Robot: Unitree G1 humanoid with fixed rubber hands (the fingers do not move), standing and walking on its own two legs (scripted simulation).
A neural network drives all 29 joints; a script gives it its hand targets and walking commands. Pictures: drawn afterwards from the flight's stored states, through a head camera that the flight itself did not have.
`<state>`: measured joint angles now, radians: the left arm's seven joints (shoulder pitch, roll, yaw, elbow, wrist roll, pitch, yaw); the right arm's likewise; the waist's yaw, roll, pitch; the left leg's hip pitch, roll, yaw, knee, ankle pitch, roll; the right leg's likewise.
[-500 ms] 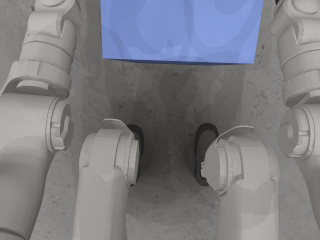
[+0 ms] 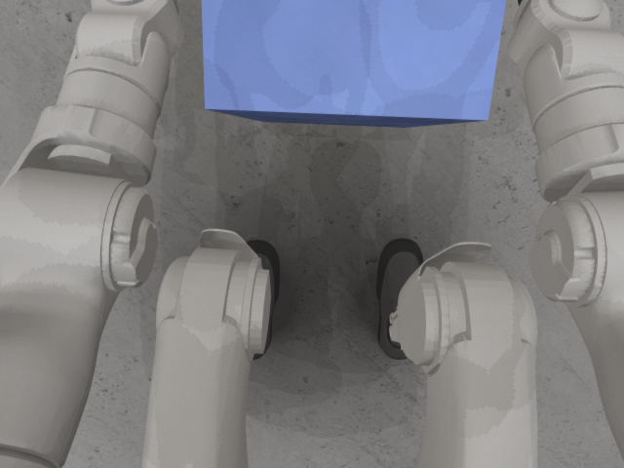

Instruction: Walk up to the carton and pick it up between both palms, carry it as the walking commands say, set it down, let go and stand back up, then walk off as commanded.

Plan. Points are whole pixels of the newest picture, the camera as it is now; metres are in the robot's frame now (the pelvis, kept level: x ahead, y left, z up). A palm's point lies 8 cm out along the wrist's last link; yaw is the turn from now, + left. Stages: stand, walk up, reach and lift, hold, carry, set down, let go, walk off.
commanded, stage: reach and lift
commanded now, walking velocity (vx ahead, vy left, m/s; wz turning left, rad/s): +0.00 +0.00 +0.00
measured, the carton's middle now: out of the picture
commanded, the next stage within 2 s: none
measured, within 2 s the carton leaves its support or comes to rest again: leaves its support in 1.02 s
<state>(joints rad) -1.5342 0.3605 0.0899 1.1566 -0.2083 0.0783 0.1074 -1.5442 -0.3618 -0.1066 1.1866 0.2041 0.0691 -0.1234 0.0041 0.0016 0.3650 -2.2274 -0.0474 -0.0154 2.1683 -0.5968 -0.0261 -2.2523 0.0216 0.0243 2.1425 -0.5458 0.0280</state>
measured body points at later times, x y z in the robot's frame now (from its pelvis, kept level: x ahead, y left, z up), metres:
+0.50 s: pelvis +0.00 +0.00 +0.00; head +0.38 +0.00 +0.24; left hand +0.58 +0.16 -0.17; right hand +0.58 -0.16 -0.17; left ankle +0.11 +0.12 -0.35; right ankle +0.12 -0.13 -0.35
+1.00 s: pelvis +0.01 +0.00 -0.01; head +0.38 +0.00 +0.25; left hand +0.57 +0.15 -0.17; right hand +0.57 -0.15 -0.17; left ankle +0.11 +0.12 -0.35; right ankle +0.12 -0.13 -0.35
